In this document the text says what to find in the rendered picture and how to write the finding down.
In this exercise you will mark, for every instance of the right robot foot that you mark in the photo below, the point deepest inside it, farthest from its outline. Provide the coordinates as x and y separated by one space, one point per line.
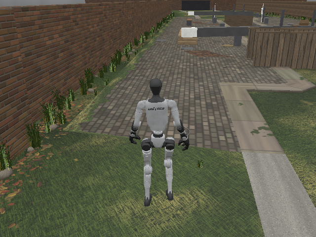
170 195

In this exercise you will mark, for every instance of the robot right shin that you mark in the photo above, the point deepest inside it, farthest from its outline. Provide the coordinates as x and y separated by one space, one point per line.
169 177

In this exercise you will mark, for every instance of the right robot hand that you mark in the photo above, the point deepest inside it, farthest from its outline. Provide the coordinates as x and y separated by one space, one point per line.
184 143

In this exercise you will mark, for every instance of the left robot hand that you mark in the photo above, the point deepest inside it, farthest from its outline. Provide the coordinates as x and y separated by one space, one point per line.
135 137

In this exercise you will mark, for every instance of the left robot upper arm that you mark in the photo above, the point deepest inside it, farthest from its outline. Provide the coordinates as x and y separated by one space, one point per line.
138 113

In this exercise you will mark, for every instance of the right robot upper arm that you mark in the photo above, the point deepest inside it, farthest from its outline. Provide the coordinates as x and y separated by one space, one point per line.
174 110

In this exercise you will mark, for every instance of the robot left forearm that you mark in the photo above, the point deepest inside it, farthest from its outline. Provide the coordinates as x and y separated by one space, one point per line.
133 130

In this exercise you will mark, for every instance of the robot right forearm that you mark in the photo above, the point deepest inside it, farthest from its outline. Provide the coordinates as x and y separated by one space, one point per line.
182 132

